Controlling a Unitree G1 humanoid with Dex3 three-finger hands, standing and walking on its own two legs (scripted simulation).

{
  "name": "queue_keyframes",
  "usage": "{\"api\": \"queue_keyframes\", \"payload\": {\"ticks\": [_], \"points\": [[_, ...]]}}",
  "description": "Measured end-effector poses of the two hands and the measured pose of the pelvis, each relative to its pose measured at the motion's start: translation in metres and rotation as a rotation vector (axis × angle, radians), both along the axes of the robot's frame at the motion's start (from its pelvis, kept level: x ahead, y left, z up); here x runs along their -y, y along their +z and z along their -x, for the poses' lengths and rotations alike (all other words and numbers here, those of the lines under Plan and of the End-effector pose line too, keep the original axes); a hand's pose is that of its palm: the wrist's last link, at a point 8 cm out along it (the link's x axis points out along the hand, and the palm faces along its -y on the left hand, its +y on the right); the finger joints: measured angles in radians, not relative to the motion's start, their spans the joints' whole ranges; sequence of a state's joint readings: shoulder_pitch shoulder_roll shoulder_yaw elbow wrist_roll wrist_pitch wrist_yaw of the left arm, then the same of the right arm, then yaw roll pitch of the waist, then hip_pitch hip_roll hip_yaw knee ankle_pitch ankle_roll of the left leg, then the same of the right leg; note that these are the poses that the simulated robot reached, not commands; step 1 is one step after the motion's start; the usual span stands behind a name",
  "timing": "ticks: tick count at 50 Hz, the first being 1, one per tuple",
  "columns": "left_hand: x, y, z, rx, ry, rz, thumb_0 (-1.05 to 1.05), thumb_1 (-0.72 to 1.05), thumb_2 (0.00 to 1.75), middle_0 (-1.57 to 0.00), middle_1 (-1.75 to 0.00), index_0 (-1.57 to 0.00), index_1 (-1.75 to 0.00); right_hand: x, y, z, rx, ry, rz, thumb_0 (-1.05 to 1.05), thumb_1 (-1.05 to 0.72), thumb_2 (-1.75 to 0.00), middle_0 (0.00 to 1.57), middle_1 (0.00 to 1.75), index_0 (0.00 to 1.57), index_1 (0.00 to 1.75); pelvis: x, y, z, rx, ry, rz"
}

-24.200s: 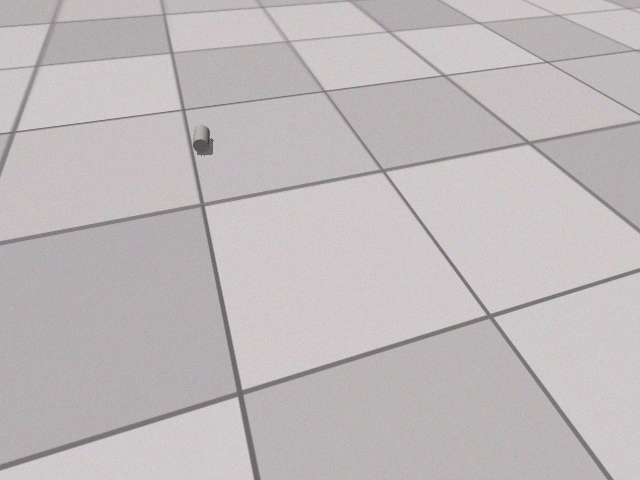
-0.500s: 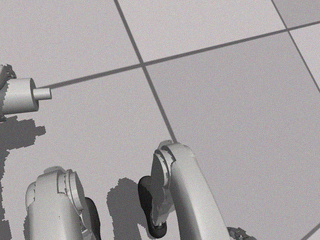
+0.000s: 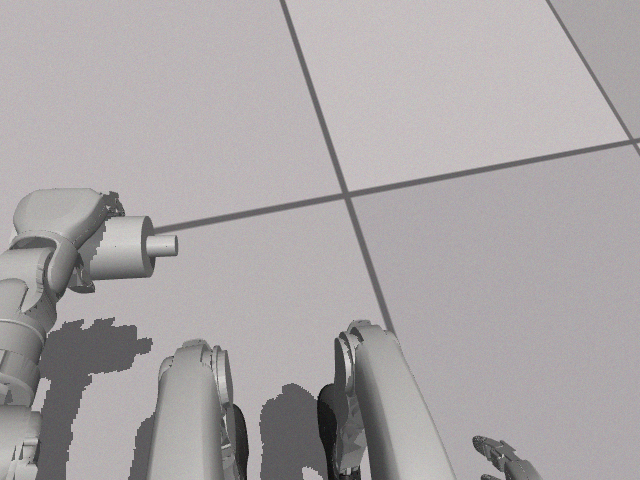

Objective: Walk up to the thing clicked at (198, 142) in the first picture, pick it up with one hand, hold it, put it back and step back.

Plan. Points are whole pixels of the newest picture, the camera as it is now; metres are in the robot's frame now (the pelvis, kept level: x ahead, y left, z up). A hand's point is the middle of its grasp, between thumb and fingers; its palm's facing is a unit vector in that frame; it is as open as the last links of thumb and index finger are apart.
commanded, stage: lift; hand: left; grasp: from above
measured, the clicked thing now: (104, 248) +0.44 +0.25 -0.14
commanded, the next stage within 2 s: hold in 1.06 s
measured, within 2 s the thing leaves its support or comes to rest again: neither
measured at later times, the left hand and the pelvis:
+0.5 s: hand out of the picture +0.37 +0.25 +0.09, palm faces -0.46 -0.06 -0.88, open 11.0 cm; pelvis +0.03 +0.00 +0.18, yaw +2 degrees
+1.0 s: hand out of the picture +0.39 +0.24 +0.19, palm faces -0.46 -0.07 -0.89, open 11.0 cm; pelvis +0.07 +0.00 +0.27, yaw +2 degrees
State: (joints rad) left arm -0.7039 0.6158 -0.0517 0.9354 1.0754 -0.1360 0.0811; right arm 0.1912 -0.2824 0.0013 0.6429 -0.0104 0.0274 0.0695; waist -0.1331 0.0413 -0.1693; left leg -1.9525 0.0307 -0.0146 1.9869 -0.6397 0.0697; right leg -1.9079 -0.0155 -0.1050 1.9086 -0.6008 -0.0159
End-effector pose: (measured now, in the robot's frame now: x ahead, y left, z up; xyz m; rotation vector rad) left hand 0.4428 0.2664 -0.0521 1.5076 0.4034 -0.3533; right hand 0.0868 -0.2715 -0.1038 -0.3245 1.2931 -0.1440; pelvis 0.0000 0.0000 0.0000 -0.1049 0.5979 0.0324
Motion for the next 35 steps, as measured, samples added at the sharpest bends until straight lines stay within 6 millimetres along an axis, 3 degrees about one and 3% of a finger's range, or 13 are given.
{"api": "queue_keyframes", "payload": {"ticks": [9, 20, 27, 35], "points": [[0.004, 0.075, 0.03, 0.01, 0.025, 0.009, 0.0, -0.12, 0.5, -0.68, -0.47, -0.69, -0.48, -0.005, 0.062, -0.021, 0.091, -0.032, -0.006, 0.01, -0.92, -0.91, 0.2, 0.3, 0.2, 0.3, 0.001, 0.064, -0.005, 0.071, 0.008, -0.017], [0.01, 0.173, 0.061, 0.012, 0.041, 0.01, 0.0, -0.14, 0.53, -0.68, -0.48, -0.69, -0.49, -0.013, 0.149, -0.032, 0.17, -0.076, -0.007, 0.01, -0.91, -0.91, 0.2, 0.3, 0.2, 0.3, 0.0, 0.152, -0.019, 0.194, 0.019, -0.043], [0.014, 0.215, 0.066, -0.006, 0.044, 0.001, 0.0, -0.13, 0.54, -0.67, -0.49, -0.68, -0.5, -0.011, 0.193, -0.034, 0.199, -0.094, -0.001, 0.01, -0.91, -0.91, 0.2, 0.3, 0.2, 0.3, -0.001, 0.194, -0.032, 0.26, 0.019, -0.055], [0.024, 0.248, 0.064, -0.006, 0.039, 0.006, 0.0, -0.13, 0.55, -0.66, -0.5, -0.67, -0.52, -0.009, 0.225, -0.039, 0.202, -0.105, 0.0, 0.01, -0.91, -0.91, 0.2, 0.3, 0.2, 0.3, -0.002, 0.228, -0.046, 0.316, 0.011, -0.068]]}}
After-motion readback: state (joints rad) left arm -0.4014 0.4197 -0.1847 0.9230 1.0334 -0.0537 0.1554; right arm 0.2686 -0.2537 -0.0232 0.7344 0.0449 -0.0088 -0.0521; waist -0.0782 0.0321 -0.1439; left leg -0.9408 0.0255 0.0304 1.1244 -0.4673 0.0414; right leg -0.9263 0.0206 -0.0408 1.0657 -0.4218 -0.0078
